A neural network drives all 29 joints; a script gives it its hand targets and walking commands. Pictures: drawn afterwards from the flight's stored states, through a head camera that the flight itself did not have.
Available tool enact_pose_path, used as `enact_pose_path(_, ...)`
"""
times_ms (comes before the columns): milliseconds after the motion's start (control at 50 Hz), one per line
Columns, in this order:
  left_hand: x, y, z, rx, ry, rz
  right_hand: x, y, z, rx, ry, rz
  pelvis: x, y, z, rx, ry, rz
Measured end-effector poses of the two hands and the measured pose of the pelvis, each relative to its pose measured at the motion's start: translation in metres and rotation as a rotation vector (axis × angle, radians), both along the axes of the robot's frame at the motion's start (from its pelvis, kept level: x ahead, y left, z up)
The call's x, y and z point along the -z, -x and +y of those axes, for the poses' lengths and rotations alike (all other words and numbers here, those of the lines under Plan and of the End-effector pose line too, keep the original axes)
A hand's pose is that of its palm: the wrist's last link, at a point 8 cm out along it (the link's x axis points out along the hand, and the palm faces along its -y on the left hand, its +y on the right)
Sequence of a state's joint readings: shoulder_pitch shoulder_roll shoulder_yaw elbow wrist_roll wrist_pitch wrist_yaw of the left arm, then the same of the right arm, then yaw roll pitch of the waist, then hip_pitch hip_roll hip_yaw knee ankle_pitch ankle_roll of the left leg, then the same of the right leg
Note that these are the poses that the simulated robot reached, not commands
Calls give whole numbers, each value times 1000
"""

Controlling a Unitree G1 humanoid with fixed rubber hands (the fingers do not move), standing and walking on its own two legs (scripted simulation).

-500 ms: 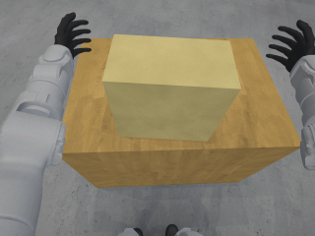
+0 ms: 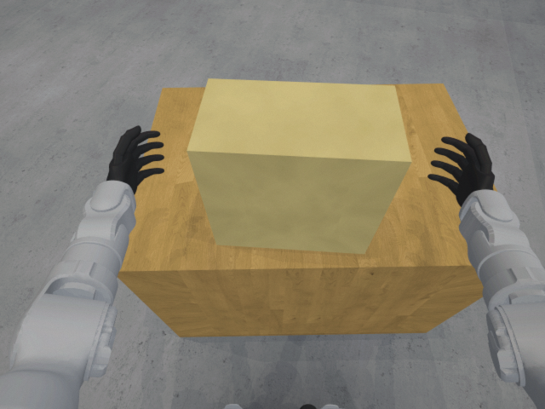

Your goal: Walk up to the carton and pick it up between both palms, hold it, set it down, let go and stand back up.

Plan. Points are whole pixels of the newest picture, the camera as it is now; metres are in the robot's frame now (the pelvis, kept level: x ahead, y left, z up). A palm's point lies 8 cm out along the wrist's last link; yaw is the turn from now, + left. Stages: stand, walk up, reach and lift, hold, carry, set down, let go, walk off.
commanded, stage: set down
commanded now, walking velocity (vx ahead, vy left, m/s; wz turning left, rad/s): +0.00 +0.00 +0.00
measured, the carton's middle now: (294, 175) +0.50 -0.03 -0.02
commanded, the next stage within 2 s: none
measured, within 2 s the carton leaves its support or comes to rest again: neither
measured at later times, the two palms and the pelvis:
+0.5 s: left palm (123, 233) +0.36 +0.25 +0.01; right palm (455, 234) +0.35 -0.27 +0.01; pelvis +0.01 +0.00 -0.01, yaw +0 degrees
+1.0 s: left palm (125, 278) +0.31 +0.25 -0.03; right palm (461, 288) +0.28 -0.27 -0.04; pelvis +0.00 +0.00 -0.01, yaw +0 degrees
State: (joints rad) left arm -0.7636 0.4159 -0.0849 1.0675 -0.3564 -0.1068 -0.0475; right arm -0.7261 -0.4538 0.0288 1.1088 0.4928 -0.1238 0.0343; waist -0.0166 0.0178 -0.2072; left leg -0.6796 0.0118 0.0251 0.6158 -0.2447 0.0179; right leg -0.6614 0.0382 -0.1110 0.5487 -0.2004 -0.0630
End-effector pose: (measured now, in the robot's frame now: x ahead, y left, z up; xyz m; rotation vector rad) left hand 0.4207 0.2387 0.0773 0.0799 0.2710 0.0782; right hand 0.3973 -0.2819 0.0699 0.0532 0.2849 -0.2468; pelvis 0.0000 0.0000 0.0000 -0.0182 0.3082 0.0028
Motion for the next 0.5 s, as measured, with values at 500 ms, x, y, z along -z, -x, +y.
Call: enact_pose_path(500, 65, 57, 12, -30, 1, -2, 62, 43, 12, 2, 10, -4, 7, -6, 3, -4, 5, -29)
